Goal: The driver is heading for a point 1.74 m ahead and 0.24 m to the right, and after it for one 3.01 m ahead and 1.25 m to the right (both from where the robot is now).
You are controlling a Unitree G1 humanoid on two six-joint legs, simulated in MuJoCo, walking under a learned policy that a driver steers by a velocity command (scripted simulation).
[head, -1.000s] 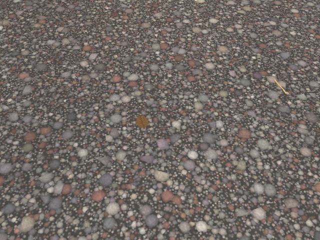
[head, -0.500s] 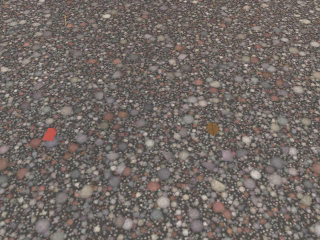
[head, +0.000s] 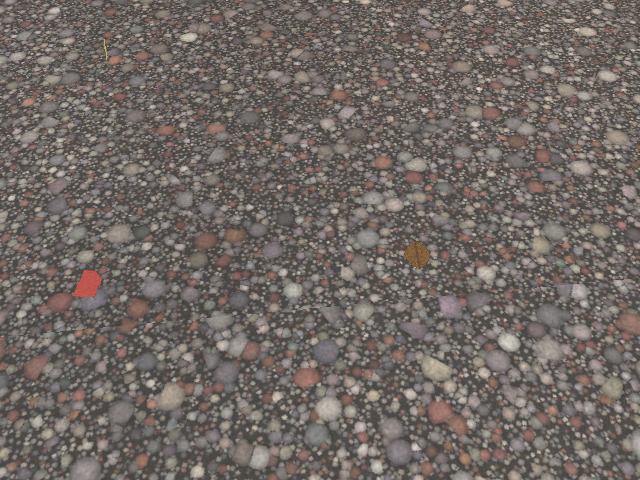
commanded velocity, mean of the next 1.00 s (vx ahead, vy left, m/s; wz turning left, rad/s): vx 0.33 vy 0.00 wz -0.24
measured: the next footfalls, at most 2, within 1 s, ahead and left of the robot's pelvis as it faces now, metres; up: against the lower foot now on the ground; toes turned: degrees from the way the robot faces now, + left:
right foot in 0.12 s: +0.02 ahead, -0.12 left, +0.00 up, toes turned -7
left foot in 0.60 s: +0.32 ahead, +0.03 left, +0.00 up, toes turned -24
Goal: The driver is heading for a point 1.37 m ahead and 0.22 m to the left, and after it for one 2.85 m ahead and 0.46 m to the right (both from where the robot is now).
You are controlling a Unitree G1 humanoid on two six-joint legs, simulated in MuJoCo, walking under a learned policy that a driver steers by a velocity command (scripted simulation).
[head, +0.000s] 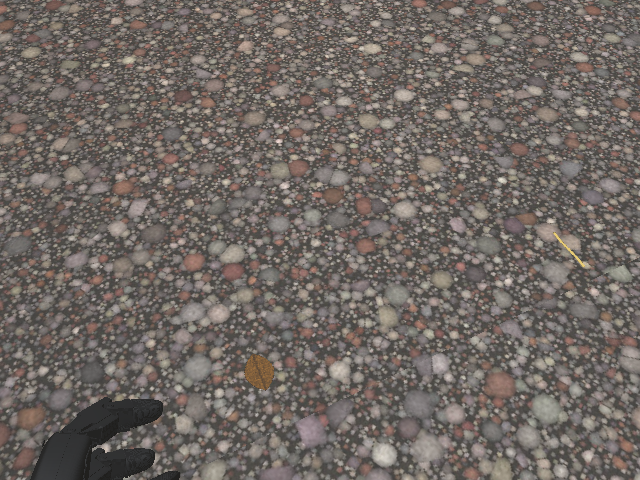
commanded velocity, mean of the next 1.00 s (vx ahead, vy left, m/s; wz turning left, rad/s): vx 0.50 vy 0.00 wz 0.27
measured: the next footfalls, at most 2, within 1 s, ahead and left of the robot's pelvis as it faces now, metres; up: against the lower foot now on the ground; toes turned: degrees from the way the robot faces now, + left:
right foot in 0.02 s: +0.16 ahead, -0.13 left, -0.01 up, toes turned +5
left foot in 0.50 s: +0.43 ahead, +0.17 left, -0.02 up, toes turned +19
